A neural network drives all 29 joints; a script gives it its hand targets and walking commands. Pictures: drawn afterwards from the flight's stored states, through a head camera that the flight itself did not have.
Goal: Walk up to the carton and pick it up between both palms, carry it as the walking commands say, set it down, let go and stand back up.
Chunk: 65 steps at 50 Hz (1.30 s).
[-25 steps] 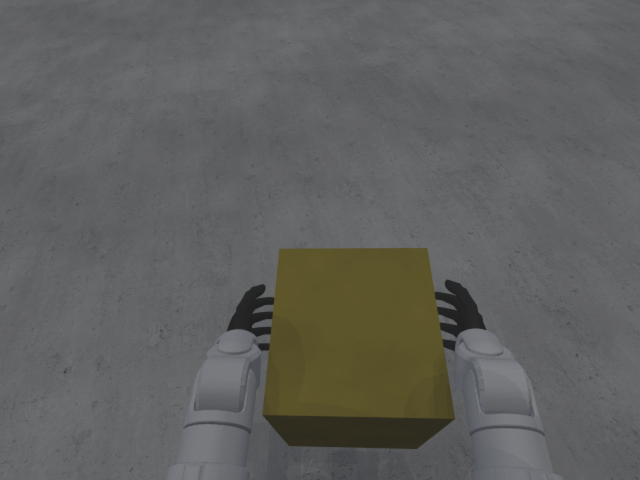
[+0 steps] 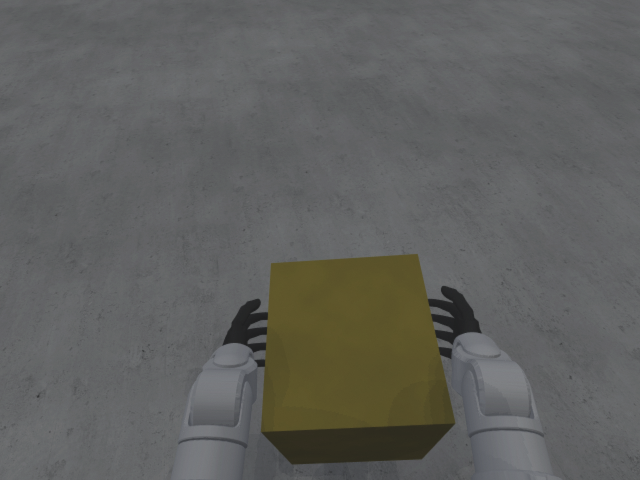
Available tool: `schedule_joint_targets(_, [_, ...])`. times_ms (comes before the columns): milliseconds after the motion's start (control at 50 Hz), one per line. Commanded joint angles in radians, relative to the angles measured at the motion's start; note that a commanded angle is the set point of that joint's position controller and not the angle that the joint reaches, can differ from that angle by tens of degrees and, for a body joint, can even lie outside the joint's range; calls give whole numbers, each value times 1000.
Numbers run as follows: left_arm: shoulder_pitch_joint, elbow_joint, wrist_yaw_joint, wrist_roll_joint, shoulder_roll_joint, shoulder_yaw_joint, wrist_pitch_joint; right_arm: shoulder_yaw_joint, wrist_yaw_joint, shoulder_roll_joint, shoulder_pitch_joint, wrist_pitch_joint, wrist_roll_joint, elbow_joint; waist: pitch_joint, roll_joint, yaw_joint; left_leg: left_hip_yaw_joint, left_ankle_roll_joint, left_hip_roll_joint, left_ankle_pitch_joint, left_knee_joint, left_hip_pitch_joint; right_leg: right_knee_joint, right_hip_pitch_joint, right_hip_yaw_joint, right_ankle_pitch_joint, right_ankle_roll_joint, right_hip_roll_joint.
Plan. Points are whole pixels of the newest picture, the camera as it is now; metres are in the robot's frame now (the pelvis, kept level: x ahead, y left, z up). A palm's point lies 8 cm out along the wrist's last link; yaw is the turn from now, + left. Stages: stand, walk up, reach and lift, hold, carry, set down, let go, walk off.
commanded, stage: carry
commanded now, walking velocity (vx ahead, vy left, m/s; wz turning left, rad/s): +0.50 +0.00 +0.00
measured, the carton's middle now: (350, 366) +0.28 -0.01 -0.07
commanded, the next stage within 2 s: none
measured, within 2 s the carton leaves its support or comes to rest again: neither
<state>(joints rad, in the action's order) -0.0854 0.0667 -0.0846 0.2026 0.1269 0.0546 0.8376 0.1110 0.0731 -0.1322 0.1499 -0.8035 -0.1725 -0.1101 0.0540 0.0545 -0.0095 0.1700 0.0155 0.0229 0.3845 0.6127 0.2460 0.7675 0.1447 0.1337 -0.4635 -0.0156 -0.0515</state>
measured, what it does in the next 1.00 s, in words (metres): walks ahead: right foot, then left foot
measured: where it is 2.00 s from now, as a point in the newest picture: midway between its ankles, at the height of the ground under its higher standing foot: (322, 417)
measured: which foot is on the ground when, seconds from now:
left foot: down 0.00-0.16, up 0.18-0.50, down 0.52-1.00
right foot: down 0.00-0.00, up 0.02-0.12, down 0.14-0.54, up 0.56-0.80, down 0.82-1.00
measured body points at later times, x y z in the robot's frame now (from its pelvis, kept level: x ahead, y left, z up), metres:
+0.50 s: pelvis +0.23 +0.03 +0.00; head +0.26 +0.01 +0.45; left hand +0.51 +0.17 +0.05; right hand +0.52 -0.12 +0.04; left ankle +0.39 +0.13 -0.71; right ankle +0.02 -0.09 -0.72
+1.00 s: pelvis +0.43 +0.05 +0.01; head +0.44 +0.03 +0.46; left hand +0.71 +0.19 +0.03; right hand +0.72 -0.10 +0.03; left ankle +0.40 +0.13 -0.72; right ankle +0.45 -0.04 -0.72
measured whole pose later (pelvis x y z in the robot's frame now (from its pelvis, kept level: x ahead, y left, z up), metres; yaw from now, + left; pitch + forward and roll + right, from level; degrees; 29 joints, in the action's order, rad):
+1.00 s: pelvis +0.43 +0.05 +0.01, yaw +2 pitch +2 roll -1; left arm -0.10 0.02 -0.06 0.19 0.13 0.05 0.80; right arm 0.09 0.09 -0.13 0.10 -0.80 -0.19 0.00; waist 0.04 -0.04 -0.01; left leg 0.13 0.05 0.02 0.33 0.56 0.26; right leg 0.54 0.31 0.17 -0.26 -0.06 -0.01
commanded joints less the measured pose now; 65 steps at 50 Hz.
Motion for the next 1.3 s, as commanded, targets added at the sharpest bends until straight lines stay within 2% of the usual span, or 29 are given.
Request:
schedule_joint_targets(0, [-611,-329,228,-349,816,-570,-90,-594,-202,-856,416,51,289,246,196,-166,-16,-485,245,340,-547,-296,-368,110,442,-34,-217,-1,-6])
schedule_joint_targets(40, [-609,-400,219,-375,854,-572,-59,-659,-192,-896,490,14,347,361,168,-128,-4,-319,163,266,-361,-298,-261,-196,279,10,-102,-12,13])
schedule_joint_targets(60, [-496,-228,219,-301,815,-496,-54,-582,-190,-838,411,14,284,230,216,-111,9,-219,129,232,-313,-248,-226,-354,119,39,92,-12,32])
schedule_joint_targets(80, [-459,-265,217,-315,819,-522,-45,-623,-190,-826,407,9,304,312,284,-106,11,-145,89,186,-301,-171,-160,-414,-65,26,210,-22,18])
schedule_joint_targets(100, [-471,-363,215,-366,844,-593,-24,-695,-195,-859,409,-20,352,396,322,14,25,-56,42,118,-317,-14,-21,-457,-259,-107,258,-55,-70])
schedule_joint_targets(120, [-451,-390,216,-370,839,-603,-3,-727,-199,-860,439,-42,367,462,353,189,27,-25,19,60,-96,144,171,-519,-413,-378,352,-138,-276])
schedule_joint_targets(140, [-437,-349,217,-346,822,-585,7,-705,-208,-850,391,-69,347,370,316,263,35,-79,12,12,191,288,361,-532,-491,-547,627,-228,-365])
schedule_joint_targets(160, [-489,-434,211,-370,831,-611,13,-737,-216,-843,489,-79,404,486,266,224,36,-149,27,22,223,386,441,-458,-494,-564,799,-281,-385])
schedule_joint_targets(200, [-535,-497,211,-388,850,-625,37,-709,-212,-842,467,-93,403,484,255,48,49,-125,25,32,245,461,657,-422,-693,-475,917,-263,-378])
schedule_joint_targets(240, [-511,-481,216,-394,847,-618,52,-674,-205,-833,416,-106,374,441,262,5,48,-133,15,58,175,441,715,-435,-721,-402,909,-229,-367])
schedule_joint_targets(300, [-514,-603,217,-448,840,-689,78,-714,-193,-857,316,-134,380,473,239,-7,39,-93,3,52,-2,289,585,-506,-573,-240,823,-192,-313])
schedule_joint_targets(360, [-501,-412,231,-378,787,-599,73,-586,-186,-816,265,-117,265,286,185,64,20,-10,5,2,-269,37,261,-508,-295,18,843,-107,-200])
schedule_joint_targets(420, [-536,-654,242,-507,850,-733,127,-752,-174,-895,393,-156,403,609,164,167,16,90,9,-94,-318,-92,74,-397,-254,71,1123,-65,-154])
schedule_joint_targets(440, [-526,-641,240,-508,860,-734,163,-766,-176,-899,386,-193,423,615,207,165,2,95,28,-110,-349,-126,-73,-288,-206,80,1111,-49,-140])
schedule_joint_targets(460, [-468,-459,247,-422,819,-631,166,-672,-181,-866,336,-194,346,441,272,108,-25,60,78,-89,-361,-148,-242,-99,-122,84,1029,-25,-111])
schedule_joint_targets(480, [-477,-307,249,-325,755,-517,139,-578,-190,-824,323,-173,269,285,380,32,-44,-117,148,51,-448,-129,-444,118,32,66,761,8,-71])
schedule_joint_targets(500, [-386,-101,256,-244,734,-434,112,-492,-198,-764,297,-149,195,136,422,-197,-34,-486,253,301,-668,-163,-536,447,212,54,233,45,58])
schedule_joint_targets(520, [-362,-107,263,-260,772,-473,89,-521,-208,-777,274,-130,209,155,393,-259,-12,-677,304,419,-739,-255,-496,601,332,-49,-170,4,102])
schedule_joint_targets(540, [-478,-484,249,-411,843,-645,87,-725,-206,-849,401,-132,393,521,427,-204,-15,-650,337,436,-725,-255,-494,657,375,-98,-130,-17,40])
schedule_joint_targets(560, [-527,-519,249,-434,879,-654,95,-756,-212,-891,459,-146,429,551,386,-134,-13,-575,278,391,-780,-268,-400,609,384,-112,-90,-23,8])
schedule_joint_targets(620, [-584,-247,237,-297,848,-426,21,-513,-203,-874,481,-66,278,247,391,-121,-2,-312,203,280,-744,-255,-293,284,288,-105,9,-28,-31])
schedule_joint_targets(720, [-545,-391,212,-325,852,-499,-52,-560,-195,-857,390,22,287,369,467,-213,2,-125,187,243,-921,-196,-236,-161,81,-7,192,-23,44])
schedule_joint_targets(760, [-462,-353,205,-302,834,-493,-54,-565,-190,-818,383,24,283,382,479,-216,17,-86,147,200,-718,-142,-211,-323,-7,14,353,-33,33])
schedule_joint_targets(820, [-401,-239,217,-249,770,-446,-68,-512,-185,-754,311,43,192,286,507,-9,12,-82,88,109,-260,-7,-85,-358,-134,-143,636,-102,-162])
schedule_joint_targets(860, [-378,-213,218,-243,797,-481,-88,-539,-205,-741,319,48,212,281,373,123,6,-112,63,10,67,16,-54,-407,36,-273,607,-203,-272])
schedule_joint_targets(960, [-424,-241,219,-285,834,-514,-85,-581,-213,-785,390,40,250,306,386,-18,2,-180,54,118,-487,-92,-147,-273,8,-108,637,-71,-123])
schedule_joint_targets(1020, [-503,-321,205,-320,833,-552,-51,-596,-213,-792,427,2,290,316,356,-45,5,-165,39,120,-657,-60,-150,-239,8,-96,763,-71,-113])
schedule_joint_targets(1180, [-479,-161,212,-275,817,-489,9,-517,-219,-793,380,-55,242,144,356,-51,4,-145,31,108,-685,-30,-126,-201,-10,-87,848,-86,-114])
schedule_joint_targets(1280, [-556,-279,215,-329,869,-524,-6,-562,-222,-844,456,-42,298,264,382,-72,7,-149,32,108,-739,-35,-152,-175,-27,-75,791,-75,-103])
